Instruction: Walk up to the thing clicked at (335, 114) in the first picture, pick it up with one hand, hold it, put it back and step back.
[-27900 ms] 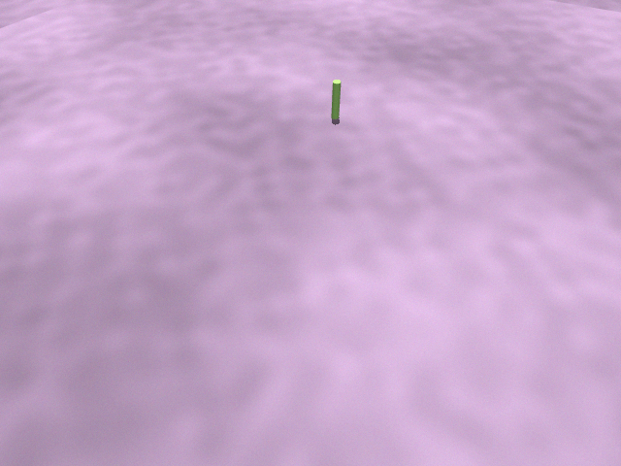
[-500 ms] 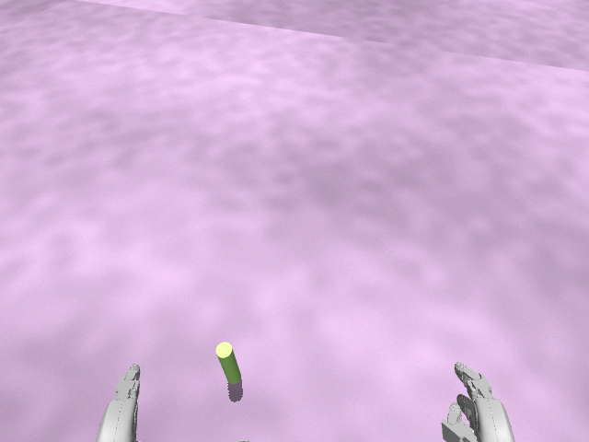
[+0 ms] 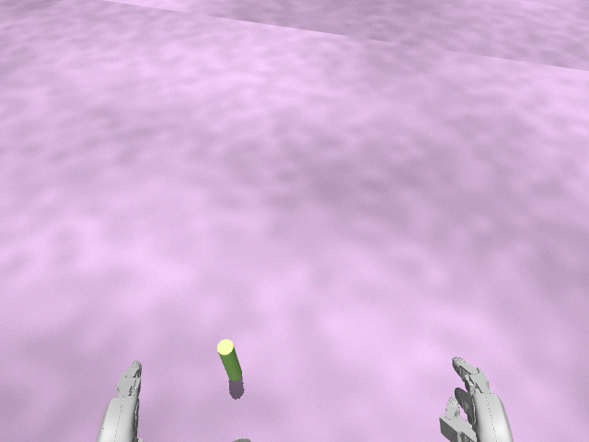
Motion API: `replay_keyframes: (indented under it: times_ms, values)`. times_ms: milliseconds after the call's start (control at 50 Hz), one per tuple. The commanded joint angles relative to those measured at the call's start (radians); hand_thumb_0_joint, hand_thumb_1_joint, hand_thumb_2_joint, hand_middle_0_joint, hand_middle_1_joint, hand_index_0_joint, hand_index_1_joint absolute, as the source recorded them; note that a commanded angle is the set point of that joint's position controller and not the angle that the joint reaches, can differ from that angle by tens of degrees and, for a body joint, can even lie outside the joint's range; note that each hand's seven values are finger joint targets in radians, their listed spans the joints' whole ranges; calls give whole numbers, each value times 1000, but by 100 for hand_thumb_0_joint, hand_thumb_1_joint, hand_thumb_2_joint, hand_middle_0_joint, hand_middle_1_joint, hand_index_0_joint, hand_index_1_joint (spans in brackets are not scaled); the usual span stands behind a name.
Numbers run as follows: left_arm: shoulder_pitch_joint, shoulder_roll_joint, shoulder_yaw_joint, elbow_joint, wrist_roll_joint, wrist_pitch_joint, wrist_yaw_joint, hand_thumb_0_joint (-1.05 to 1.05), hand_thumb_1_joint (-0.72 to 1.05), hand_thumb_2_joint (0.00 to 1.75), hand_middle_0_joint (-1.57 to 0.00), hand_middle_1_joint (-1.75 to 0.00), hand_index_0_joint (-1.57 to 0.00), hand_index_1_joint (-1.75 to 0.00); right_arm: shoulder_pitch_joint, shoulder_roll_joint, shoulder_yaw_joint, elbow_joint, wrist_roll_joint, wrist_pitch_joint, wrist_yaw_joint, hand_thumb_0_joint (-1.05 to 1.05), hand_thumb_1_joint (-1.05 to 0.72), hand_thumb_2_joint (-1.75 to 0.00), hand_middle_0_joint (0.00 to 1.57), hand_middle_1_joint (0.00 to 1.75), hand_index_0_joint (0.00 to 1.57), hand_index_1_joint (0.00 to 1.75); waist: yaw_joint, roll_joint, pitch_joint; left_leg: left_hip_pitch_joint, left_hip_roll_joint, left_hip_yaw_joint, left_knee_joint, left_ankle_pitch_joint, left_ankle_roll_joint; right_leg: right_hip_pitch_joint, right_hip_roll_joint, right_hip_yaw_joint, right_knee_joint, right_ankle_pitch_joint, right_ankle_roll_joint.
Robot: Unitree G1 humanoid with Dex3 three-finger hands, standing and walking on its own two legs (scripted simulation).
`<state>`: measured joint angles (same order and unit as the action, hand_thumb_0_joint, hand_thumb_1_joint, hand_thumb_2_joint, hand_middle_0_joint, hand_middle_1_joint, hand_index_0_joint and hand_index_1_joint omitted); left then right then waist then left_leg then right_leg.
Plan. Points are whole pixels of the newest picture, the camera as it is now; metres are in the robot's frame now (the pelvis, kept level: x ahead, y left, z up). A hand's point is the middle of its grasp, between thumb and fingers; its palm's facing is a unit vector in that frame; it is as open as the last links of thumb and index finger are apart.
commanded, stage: home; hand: left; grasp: from the side
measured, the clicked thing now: (230, 361) +0.46 +0.20 -0.61
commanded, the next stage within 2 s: stand in 0.54 s
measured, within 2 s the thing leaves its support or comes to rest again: neither
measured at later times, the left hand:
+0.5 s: hand (167, 421) +0.18 +0.18 -0.06, palm faces +0.11 -0.96 -0.28, open 17.5 cm
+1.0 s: hand (165, 427) +0.17 +0.19 -0.07, palm faces +0.03 -0.95 -0.32, open 11.6 cm
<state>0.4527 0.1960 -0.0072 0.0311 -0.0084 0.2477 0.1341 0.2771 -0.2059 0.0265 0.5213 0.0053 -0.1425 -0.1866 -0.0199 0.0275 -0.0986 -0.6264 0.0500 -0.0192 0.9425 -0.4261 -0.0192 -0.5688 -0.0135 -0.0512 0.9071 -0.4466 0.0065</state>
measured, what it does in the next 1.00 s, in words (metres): stands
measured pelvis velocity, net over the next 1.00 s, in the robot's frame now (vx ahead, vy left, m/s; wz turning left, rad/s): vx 0.00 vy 0.00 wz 0.00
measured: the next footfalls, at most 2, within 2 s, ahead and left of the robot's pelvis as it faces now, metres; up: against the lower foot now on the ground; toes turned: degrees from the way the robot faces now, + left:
none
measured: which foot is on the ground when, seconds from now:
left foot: down 0.00-1.00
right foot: down 0.00-1.00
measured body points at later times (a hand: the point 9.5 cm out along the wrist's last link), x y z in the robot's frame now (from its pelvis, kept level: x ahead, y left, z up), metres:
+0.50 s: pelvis +0.01 +0.00 +0.00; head +0.02 +0.01 +0.45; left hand +0.17 +0.23 -0.04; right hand +0.17 -0.24 -0.07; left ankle +0.03 +0.13 -0.69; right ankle +0.01 -0.13 -0.69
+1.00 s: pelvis +0.00 +0.00 +0.00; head +0.02 +0.01 +0.45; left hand +0.17 +0.24 -0.05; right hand +0.16 -0.24 -0.08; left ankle +0.03 +0.13 -0.69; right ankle +0.01 -0.13 -0.69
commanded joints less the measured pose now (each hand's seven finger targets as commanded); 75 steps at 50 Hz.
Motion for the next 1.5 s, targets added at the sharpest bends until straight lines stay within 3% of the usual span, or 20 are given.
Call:
replay_keyframes:
  times_ms: [0, 240, 280, 520, 600, 620, 660, 680, 700, 800, 820, 900, 920, 940, 980, 1040, 1100, 1200, 1300, 1480]
  values:
    - [-35, 97, 48, -190, 11, -56, 10, 0, -55, 6, -5, -6, -5, -6, -74, -117, -47, -158, -4, -62, -15, 0, -90, -90, 20, 30, 20, 30, -5, -19, -93, 99, -39, 26, -147, 101, 28, 16, 25, -1, -185, 114, -4]
    - [-27, 108, 60, -187, 11, -59, 9, 0, -57, 5, -5, -6, -5, -5, -71, -119, -51, -156, -3, -57, -10, 0, -90, -90, 20, 30, 20, 30, 2, -14, -97, 103, -36, 25, -144, 158, 26, 31, 26, -5, -175, 170, -6]
    - [-49, 93, 41, -194, 10, -59, 7, 0, -57, 5, -5, -6, -5, -5, -70, -118, -49, -151, -3, -60, -8, 0, -90, -90, 20, 30, 20, 30, -1, 10, -63, 102, -33, 20, -165, 123, 21, 11, 31, -13, -167, 133, -10]
    - [-24, 106, 61, -196, 9, -58, 9, 0, -59, 3, -4, -5, -5, -5, -58, -117, -52, -153, -3, -53, -8, 0, -90, -90, 20, 30, 20, 30, 5, 1, -107, 114, -36, 21, -145, 187, 23, 43, 29, -12, -166, 196, -8]
    - [-39, 98, 52, -179, 11, -58, 9, 0, -58, 4, -5, -5, -5, -5, -66, -121, -53, -151, -3, -55, -8, 0, -90, -90, 20, 30, 20, 30, -4, -7, -86, 116, -33, 20, -155, 154, 22, 26, 30, -13, -167, 161, -8]
    - [-32, 94, 49, -189, 9, -62, 10, 0, -57, 5, -5, -6, -5, -5, -73, -117, -50, -153, -3, -56, -6, 0, -90, -90, 20, 30, 20, 30, 8, 8, -69, 97, -35, 20, -162, 131, 20, 25, 29, -13, -172, 139, -11]
    - [-28, 105, 60, -196, 10, -58, 11, 0, -41, 21, -20, -22, -20, -21, -66, -116, -51, -155, -2, -55, -6, 0, -90, -90, 20, 30, 20, 30, 8, 18, -98, 113, -34, 17, -159, 159, 20, 30, 30, -15, -166, 163, -11]
    - [-22, 87, 44, -170, 10, -56, 10, 0, -33, 29, -20, -30, -20, -29, -66, -118, -51, -154, -3, -55, -6, 0, -90, -90, 20, 30, 20, 30, -3, -5, -81, 106, -35, 20, -153, 155, 22, 30, 28, -12, -169, 165, -8]
    - [-31, 106, 58, -196, 8, -60, 10, 0, -25, 37, -20, -30, -20, -30, -71, -114, -47, -157, -2, -54, -4, 0, -90, -90, 20, 30, 20, 30, 6, 0, -77, 101, -36, 22, -153, 149, 23, 30, 27, -11, -176, 159, -9]
    - [-23, 84, 41, -185, 11, -58, 12, 0, 15, 77, -20, -30, -20, -30, -61, -122, -54, -148, -3, -58, -5, 0, -90, -90, 20, 30, 20, 30, -1, 16, -82, 122, -27, 11, -165, 167, 17, 22, 34, -21, -152, 167, -14]
    - [-4, 98, 60, -190, 10, -59, 11, 0, 23, 85, -20, -30, -20, -30, -59, -117, -52, -153, -2, -54, -5, 0, -90, -90, 20, 30, 20, 30, 6, 6, -104, 127, -30, 17, -153, 190, 20, 35, 31, -15, -161, 190, -12]
    - [-34, 100, 54, -187, 9, -55, 12, 0, 55, 90, -20, -30, -20, -30, -69, -120, -51, -152, -4, -54, -7, 0, -90, -90, 20, 30, 20, 30, 3, -2, -78, 106, -34, 22, -152, 160, 22, 29, 27, -11, -171, 170, -8]
    - [-183, 249, 100, 164, 99, -159, -38, 0, 63, 90, -20, -30, -20, -30, -130, -252, -93, 59, -112, 23, 53, 0, -90, -90, 20, 30, 20, 30, 31, -69, 73, 118, 0, -36, -197, 215, 58, 139, -66, 96, -215, 169, -73]
    - [-160, 261, 108, 249, 111, -201, -63, 0, 71, 90, -20, -30, -20, -30, -97, -250, -100, 96, -117, 51, 89, 0, -90, -90, 20, 30, 20, 30, 30, -108, -2, 162, 0, -13, -176, 215, 81, 169, -90, 129, -213, 211, -101]
    - [-182, 262, 97, 302, 95, -240, -89, 0, 87, 90, -20, -30, -20, -30, -116, -239, -99, 104, -106, 72, 118, 0, -90, -90, 20, 30, 20, 30, 24, -70, 29, 187, -7, -36, -215, 195, 95, 129, -81, 140, -228, 181, -98]
    - [-209, 262, 85, 407, 67, -268, -108, 0, 90, 90, -20, -30, -20, -30, -114, -235, -100, 142, -65, 74, 159, 0, -90, -90, 20, 30, 20, 30, 34, -39, 17, 243, -5, -37, -267, 161, 82, 157, -85, 131, -259, 128, -81]
    - [-220, 270, 82, 516, 54, -280, -109, 0, 90, 90, -20, -30, -20, -30, -134, -245, -109, 195, -56, 77, 170, 0, -90, -90, 20, 30, 20, 30, 39, -12, -22, 302, 3, -45, -285, 240, 82, 215, -83, 113, -275, 242, -65]
    - [-283, 290, 80, 643, 51, -290, -103, 0, 90, 90, -20, -30, -20, -30, -133, -246, -102, 270, -55, 95, 172, 0, -90, -90, 20, 30, 20, 30, 24, -41, 41, 322, 6, -52, -363, 222, 75, 249, -95, 122, -348, 233, -57]
    - [-272, 300, 70, 765, 40, -289, -98, 0, 90, 90, -20, -30, -20, -30, -117, -264, -99, 352, -47, 102, 169, 0, -90, -90, 20, 30, 20, 30, 25, -31, 47, 386, 22, -65, -422, 332, 66, 324, -101, 117, -399, 333, -48]
    - [-283, 309, 55, 928, 34, -272, -104, 0, 90, 90, -20, -30, -20, -30, -157, -301, -88, 462, -37, 114, 166, 0, -90, -90, 20, 30, 20, 30, 38, 3, 148, 392, 54, -108, -627, 165, 51, 393, -92, 98, -516, 219, -26]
